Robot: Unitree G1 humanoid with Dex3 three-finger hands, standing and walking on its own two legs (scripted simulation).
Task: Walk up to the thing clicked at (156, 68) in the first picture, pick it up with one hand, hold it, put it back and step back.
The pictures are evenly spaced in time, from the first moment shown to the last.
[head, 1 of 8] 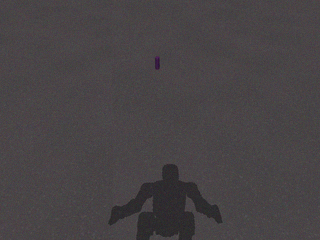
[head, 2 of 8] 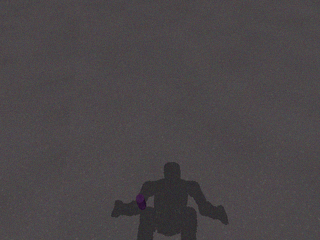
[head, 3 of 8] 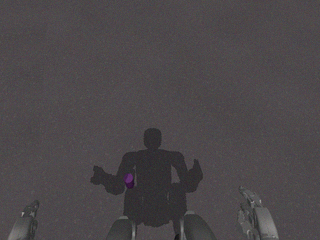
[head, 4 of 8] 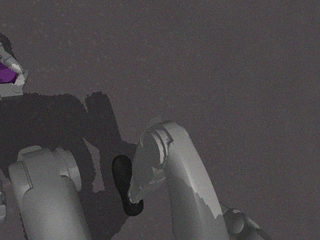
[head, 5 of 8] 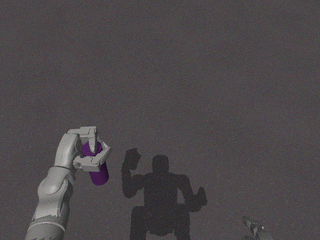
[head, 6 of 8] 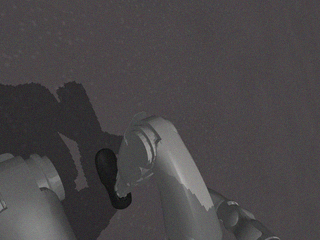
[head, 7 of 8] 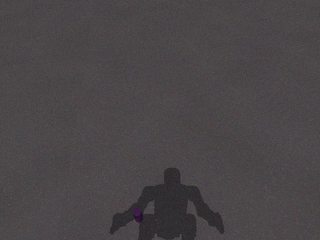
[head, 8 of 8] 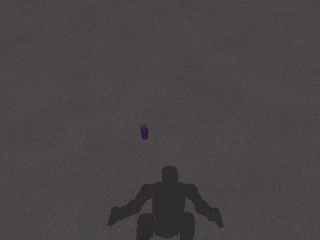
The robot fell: no
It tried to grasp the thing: yes
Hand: left
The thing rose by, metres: 0.67
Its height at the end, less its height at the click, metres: +0.00
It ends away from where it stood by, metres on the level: 0.03
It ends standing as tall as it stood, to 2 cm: yes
